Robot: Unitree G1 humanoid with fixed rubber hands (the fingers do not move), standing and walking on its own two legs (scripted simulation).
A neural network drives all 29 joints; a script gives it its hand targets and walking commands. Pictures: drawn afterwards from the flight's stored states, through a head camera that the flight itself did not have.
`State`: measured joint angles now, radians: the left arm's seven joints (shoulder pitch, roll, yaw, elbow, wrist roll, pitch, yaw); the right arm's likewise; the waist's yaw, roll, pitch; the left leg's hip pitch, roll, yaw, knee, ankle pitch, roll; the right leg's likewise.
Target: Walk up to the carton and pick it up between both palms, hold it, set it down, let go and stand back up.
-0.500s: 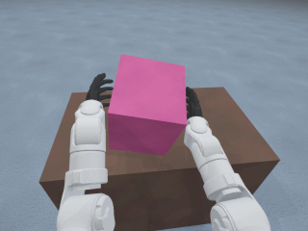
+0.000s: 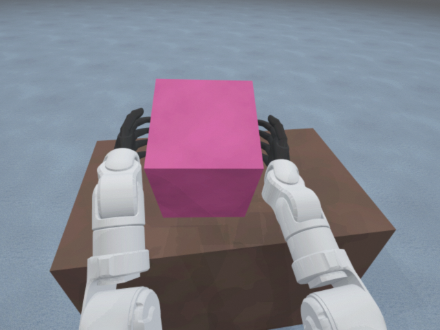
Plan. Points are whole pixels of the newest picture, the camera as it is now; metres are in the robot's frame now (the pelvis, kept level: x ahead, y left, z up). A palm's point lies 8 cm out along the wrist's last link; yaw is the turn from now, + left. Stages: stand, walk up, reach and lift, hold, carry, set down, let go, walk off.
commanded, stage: hold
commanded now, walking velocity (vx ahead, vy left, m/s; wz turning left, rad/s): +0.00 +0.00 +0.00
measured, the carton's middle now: (204, 154) +0.38 +0.01 +0.18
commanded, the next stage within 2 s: none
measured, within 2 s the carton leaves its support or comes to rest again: neither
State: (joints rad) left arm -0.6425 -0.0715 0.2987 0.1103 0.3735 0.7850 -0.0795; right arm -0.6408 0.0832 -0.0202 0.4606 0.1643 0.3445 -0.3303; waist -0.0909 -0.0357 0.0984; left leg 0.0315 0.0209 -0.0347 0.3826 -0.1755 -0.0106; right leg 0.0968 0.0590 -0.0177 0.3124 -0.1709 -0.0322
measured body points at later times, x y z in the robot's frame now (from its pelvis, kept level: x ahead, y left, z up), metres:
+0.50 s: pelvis -0.01 +0.00 +0.00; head -0.06 +0.02 +0.45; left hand +0.37 +0.14 +0.20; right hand +0.36 -0.12 +0.16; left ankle +0.04 +0.13 -0.74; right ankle +0.02 -0.09 -0.74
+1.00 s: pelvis +0.00 +0.00 +0.00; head -0.06 +0.02 +0.44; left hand +0.37 +0.14 +0.21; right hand +0.36 -0.12 +0.19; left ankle +0.04 +0.13 -0.74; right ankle +0.02 -0.09 -0.74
